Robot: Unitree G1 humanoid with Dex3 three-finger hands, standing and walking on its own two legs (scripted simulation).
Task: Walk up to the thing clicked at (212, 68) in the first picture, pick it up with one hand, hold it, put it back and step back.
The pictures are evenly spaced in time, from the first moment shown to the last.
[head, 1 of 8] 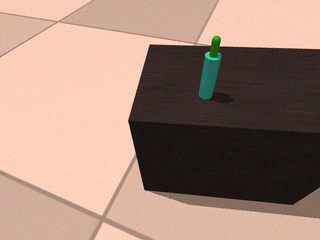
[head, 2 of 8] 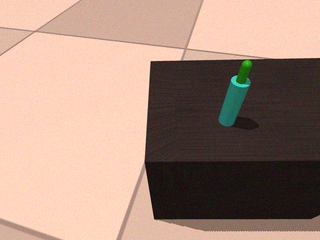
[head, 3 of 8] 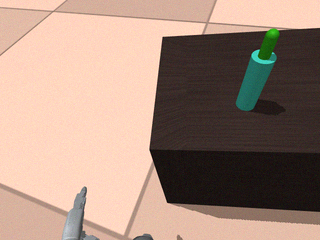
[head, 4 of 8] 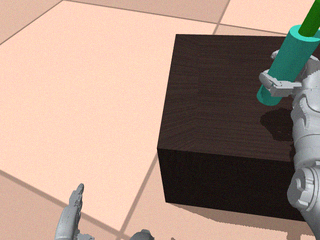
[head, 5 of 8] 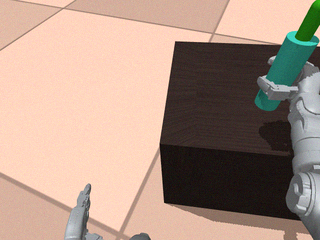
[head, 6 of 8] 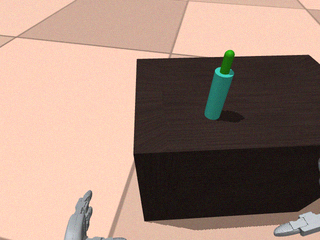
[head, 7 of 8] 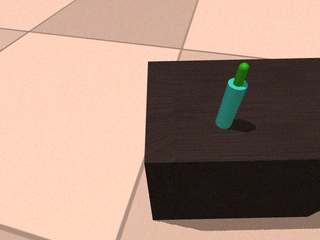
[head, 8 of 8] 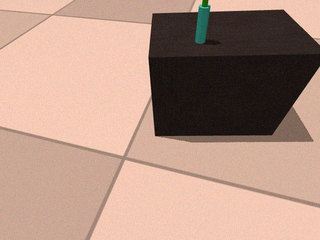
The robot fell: no
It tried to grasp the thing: yes
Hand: right
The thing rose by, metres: 0.23
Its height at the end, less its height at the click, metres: +0.00
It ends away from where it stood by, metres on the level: 0.01
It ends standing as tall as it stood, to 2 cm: yes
